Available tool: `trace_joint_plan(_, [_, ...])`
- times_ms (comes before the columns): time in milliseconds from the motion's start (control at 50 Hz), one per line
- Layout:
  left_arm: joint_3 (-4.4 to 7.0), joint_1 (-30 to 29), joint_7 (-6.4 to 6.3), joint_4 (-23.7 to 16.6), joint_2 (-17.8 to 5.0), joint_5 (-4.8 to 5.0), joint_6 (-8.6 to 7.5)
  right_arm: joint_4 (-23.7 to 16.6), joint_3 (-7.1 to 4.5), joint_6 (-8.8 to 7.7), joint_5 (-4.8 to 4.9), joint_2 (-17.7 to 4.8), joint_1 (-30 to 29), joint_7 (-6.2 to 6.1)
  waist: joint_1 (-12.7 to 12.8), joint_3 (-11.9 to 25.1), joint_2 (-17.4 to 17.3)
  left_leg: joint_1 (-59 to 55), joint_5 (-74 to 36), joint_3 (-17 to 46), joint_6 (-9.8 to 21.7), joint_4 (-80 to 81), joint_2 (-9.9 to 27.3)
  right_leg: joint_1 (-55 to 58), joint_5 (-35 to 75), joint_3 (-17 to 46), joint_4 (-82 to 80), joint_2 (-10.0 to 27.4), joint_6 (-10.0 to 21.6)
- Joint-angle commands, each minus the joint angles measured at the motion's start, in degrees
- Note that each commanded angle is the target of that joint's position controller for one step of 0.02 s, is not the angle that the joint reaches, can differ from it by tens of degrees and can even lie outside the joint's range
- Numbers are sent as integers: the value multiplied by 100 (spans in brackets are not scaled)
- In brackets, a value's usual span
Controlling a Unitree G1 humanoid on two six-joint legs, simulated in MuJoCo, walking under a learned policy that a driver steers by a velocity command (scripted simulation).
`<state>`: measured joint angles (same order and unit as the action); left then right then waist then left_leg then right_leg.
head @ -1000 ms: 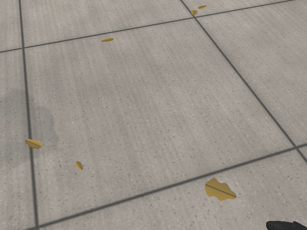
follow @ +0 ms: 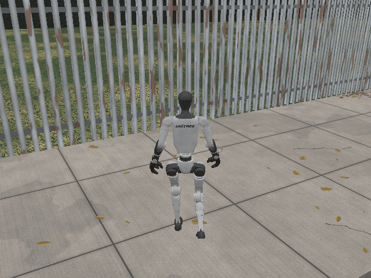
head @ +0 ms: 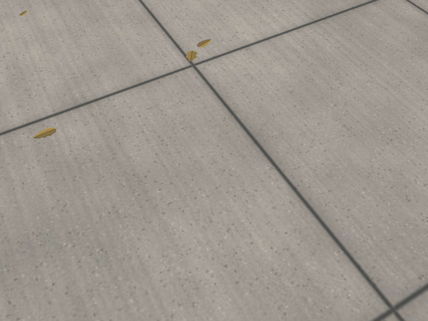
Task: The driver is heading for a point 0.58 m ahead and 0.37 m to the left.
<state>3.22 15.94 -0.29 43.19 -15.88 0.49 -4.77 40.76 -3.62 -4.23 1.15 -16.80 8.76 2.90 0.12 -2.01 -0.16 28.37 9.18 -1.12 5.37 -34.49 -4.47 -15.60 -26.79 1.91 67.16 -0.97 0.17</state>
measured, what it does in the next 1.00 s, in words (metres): walks ahead, turning left: right foot, then left foot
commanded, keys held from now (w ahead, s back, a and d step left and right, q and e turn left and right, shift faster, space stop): w+q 1.00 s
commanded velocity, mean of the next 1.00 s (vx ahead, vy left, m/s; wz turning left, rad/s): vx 0.50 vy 0.00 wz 0.56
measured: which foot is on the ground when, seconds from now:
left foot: down 0.00-0.40, up 0.42-0.90, down 0.92-1.00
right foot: up 0.00-0.38, down 0.40-0.90, up 0.92-1.00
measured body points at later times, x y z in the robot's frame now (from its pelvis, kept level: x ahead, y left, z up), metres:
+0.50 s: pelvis +0.28 -0.02 +0.01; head +0.30 -0.03 +0.46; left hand +0.40 +0.28 -0.06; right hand +0.44 -0.27 -0.10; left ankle +0.14 +0.06 -0.64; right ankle +0.37 -0.12 -0.72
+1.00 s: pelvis +0.50 +0.13 +0.00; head +0.53 +0.16 +0.45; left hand +0.39 +0.41 -0.12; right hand +0.81 +0.03 -0.08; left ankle +0.52 +0.24 -0.72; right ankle +0.45 -0.09 -0.62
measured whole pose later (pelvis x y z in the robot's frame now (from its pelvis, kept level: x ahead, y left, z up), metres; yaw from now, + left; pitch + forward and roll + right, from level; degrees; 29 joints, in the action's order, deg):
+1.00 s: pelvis +0.50 +0.13 +0.00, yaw +36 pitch +2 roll -1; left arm 3.6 15.5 0.0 45.4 -17.7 1.2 -5.1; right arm 34.3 -4.0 -2.0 1.2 -17.2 8.0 2.3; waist 1.9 -3.7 0.1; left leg 27.0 11.2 -1.0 5.2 -35.8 -3.2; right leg -16.1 -27.0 -0.4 66.5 3.3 -1.1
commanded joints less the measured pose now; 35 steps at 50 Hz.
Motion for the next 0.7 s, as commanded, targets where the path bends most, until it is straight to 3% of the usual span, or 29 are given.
trace_joint_plan(20, [121,-603,-9,-817,-719,-69,-333,-293,-231,-1,-40,-785,714,-115,-335,809,124,-2853,-195,2985,1204,1745,1712,-2697,640,402,394,456,46])
trace_joint_plan(40, [152,-504,-26,-844,-728,-102,-281,-387,-191,-5,-113,-700,561,-139,-121,729,-21,-2340,-637,2757,1204,1872,1576,-2309,750,434,182,560,21])
trace_joint_plan(100, [132,-318,-74,-820,-583,-153,-112,-406,-192,-20,-68,-684,467,-195,81,528,-201,-1629,-1279,2250,1238,2074,1369,-2107,856,283,-544,636,-182])
trace_joint_plan(160, [47,-825,-92,-928,-387,-183,-76,-329,-249,9,-18,-857,613,-296,-54,378,-226,-1245,-1435,1781,1045,2083,1069,-2012,1904,158,-1671,515,-379])
trace_joint_plan(220, [-2,-1429,-34,-1013,-277,-126,-132,-244,-256,88,37,-855,833,-349,-326,377,-406,-1152,-1049,1630,776,1908,820,-1545,2943,103,-2917,225,-427])
trace_joint_plan(280, [31,-1848,51,-1110,-384,-35,-205,-161,-265,164,64,-853,1108,-364,-495,358,-495,-1486,-645,2049,722,1635,951,-1363,3006,179,-3527,41,-391])
trace_joint_plan(320, [98,-1873,104,-1129,-522,-12,-263,-156,-264,204,57,-816,1171,-376,-451,370,-563,-1885,-453,2454,658,1327,1065,-1251,2646,287,-3885,-25,-280])
trace_joint_plan(360, [185,-1508,117,-1044,-637,17,-323,-208,-274,230,38,-789,1031,-383,-193,424,-743,-1998,-594,2694,543,951,1073,-706,2322,249,-4176,-45,-85])
trace_joint_plan(380, [265,-1031,87,-938,-758,-12,-349,-271,-233,219,25,-659,932,-375,78,665,-737,-1855,-854,2582,382,503,873,76,2404,226,-4367,55,97])
trace_joint_plan(400, [357,-253,37,-874,-1018,-120,-370,-395,-128,176,-26,-363,822,-345,467,1315,-415,-1280,-589,2199,169,-748,610,1438,2285,863,-4178,830,479])
trace_joint_plan(420, [483,471,7,-712,-1499,-230,-306,-513,-18,124,63,-43,1530,-355,361,2156,1101,612,1325,1308,-275,-2615,-201,3536,1517,3060,-4316,2163,1434])
trace_joint_plan(440, [438,612,43,-632,-1193,-70,-247,-511,-40,106,100,-428,1602,-362,398,2077,1635,1624,2478,1155,-391,-3617,102,3629,225,4360,-4747,2616,1649])
trace_joint_plan(460, [328,375,20,-710,-793,-38,-207,-506,-159,135,95,-835,1167,-357,526,1279,952,1926,1976,1172,-450,-4025,373,2966,-156,3671,-4893,2360,1399])
trace_joint_plan(480, [268,118,2,-744,-657,-76,-149,-588,-178,175,29,-843,775,-358,485,788,550,1863,1532,951,-490,-4073,556,2297,306,2883,-4955,2091,1176])
trace_joint_plan(500, [220,-85,2,-702,-543,-91,-117,-685,-188,183,-27,-767,542,-335,382,393,427,1785,1232,897,-509,-3852,696,1682,872,2318,-5114,1846,1094])
trace_joint_plan(520, [176,-204,-4,-673,-451,-120,-118,-728,-206,202,-16,-685,500,-301,244,236,545,1580,1038,871,-508,-3680,853,1277,1270,1866,-5264,1662,1012])
trace_joint_plan(580, [192,-292,13,-506,-490,-84,-165,-753,-149,282,39,-378,547,-246,80,105,679,1342,804,688,-572,-3317,1008,767,1903,1047,-5638,1511,1050])
trace_joint_plan(640, [270,-240,-1,-316,-726,-107,-182,-832,-107,301,1,-298,262,-235,95,99,473,1510,238,674,-680,-2671,1095,890,2564,492,-5770,1599,1132])
trace_joint_plan(700, [295,-224,-21,-183,-848,-81,-137,-871,-66,259,14,-241,-134,-150,223,62,400,1343,-616,495,-647,-1709,1075,1048,2914,-148,-5748,1483,987])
